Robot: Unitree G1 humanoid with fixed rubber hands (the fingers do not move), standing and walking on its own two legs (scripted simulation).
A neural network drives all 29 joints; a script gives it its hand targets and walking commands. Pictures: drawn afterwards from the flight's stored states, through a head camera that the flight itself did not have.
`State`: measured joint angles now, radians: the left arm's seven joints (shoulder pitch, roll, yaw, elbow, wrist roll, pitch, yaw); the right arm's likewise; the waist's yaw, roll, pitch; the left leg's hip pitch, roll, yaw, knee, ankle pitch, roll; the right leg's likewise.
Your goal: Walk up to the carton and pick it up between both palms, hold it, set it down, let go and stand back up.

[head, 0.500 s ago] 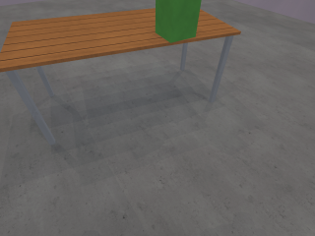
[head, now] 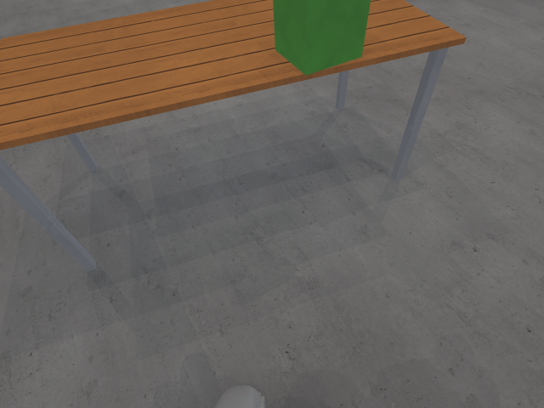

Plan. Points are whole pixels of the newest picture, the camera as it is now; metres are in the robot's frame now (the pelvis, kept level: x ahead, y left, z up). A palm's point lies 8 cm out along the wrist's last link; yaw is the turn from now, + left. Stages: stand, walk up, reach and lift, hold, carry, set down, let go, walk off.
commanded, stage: walk up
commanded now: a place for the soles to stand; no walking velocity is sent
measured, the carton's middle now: (319, 12) +1.17 -0.06 +0.06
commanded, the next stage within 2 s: none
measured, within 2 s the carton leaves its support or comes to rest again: neither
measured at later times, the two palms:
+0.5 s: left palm (144, 299) +0.33 +0.30 -0.11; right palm (439, 352) +0.24 -0.21 -0.09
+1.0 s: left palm (180, 252) +0.43 +0.25 -0.12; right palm (415, 206) +0.54 -0.25 -0.11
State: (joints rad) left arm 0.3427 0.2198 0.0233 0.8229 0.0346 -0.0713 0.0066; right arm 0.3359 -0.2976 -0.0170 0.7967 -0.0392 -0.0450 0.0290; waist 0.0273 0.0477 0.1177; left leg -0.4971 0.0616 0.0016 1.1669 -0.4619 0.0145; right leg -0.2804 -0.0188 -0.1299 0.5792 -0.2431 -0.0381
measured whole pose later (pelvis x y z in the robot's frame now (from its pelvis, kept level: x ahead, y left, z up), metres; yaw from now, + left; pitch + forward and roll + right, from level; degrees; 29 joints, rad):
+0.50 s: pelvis +0.24 +0.04 +0.01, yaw +1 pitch -2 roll +0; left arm 0.28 0.29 0.02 0.78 0.05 -0.02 -0.04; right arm 0.46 -0.22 -0.02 0.78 -0.04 -0.09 -0.01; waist -0.05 -0.06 0.05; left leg -0.20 0.03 0.07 0.52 -0.28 0.01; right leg -0.60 -0.05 -0.01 1.08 -0.31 0.02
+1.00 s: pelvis +0.45 +0.00 +0.00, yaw +1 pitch -3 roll -2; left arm 0.44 0.23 0.03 0.83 0.03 -0.06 0.00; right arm 0.30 -0.25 -0.01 0.74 -0.05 -0.04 0.03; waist 0.06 0.03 0.07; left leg -0.51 0.07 0.03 0.88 -0.34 0.00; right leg -0.21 -0.02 -0.11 0.54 -0.28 -0.02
